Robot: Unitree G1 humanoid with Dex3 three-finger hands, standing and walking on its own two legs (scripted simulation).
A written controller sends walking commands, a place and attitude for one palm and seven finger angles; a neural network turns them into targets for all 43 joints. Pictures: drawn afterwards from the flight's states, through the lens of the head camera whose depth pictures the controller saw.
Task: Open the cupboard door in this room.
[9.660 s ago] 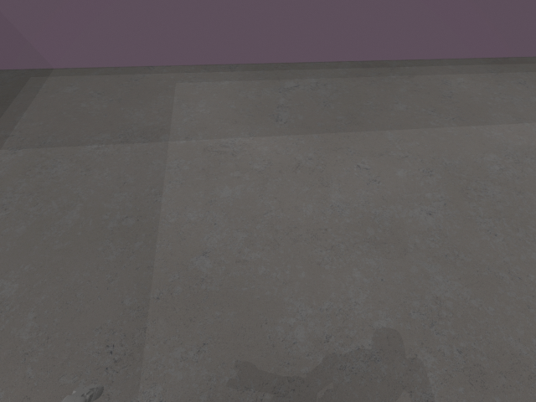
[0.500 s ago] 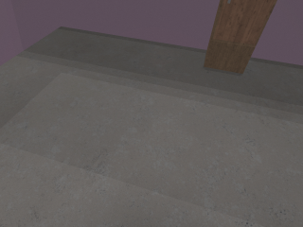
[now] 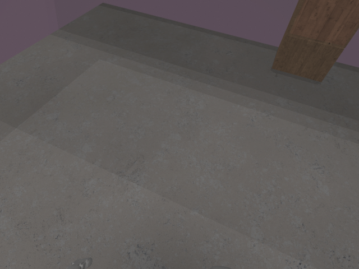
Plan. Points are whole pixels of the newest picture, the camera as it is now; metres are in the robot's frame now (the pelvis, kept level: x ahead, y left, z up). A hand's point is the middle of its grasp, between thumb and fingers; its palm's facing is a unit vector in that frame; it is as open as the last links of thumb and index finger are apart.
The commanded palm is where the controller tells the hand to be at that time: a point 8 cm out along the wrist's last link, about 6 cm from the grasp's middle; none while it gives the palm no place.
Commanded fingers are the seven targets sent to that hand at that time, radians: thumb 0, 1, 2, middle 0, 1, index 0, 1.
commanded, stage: turn or walk to find it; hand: left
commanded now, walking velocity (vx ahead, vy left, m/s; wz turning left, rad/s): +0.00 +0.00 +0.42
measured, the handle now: out of the picture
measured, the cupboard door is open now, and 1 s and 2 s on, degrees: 0 0 0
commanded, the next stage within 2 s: none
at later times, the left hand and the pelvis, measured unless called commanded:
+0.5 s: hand out of the picture -0.03 +0.16 -0.17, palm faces +0.26 -0.93 -0.26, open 7.4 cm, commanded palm none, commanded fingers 0.00 0.90 0.90 -0.20 -0.30 -0.20 -0.30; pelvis -0.02 -0.04 +0.00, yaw +15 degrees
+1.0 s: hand out of the picture -0.02 +0.21 -0.16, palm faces +0.44 -0.86 -0.27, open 7.4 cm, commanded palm none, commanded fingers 0.00 0.90 0.90 -0.20 -0.30 -0.20 -0.30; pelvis -0.02 -0.02 +0.00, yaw +26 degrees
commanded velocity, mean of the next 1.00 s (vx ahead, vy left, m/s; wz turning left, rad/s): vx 0.00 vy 0.00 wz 0.42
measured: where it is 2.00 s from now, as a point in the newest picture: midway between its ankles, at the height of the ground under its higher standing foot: outside the picture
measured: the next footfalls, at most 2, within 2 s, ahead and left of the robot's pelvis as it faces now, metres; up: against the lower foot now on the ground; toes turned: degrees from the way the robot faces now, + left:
right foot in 0.16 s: +0.02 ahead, -0.15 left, +0.00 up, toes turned +5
left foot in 0.58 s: -0.04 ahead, +0.10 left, +0.00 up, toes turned +22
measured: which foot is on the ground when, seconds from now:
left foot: down 0.00-0.16, up 0.18-0.56, down 0.58-1.00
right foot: up 0.00-0.14, down 0.16-0.60, up 0.62-1.00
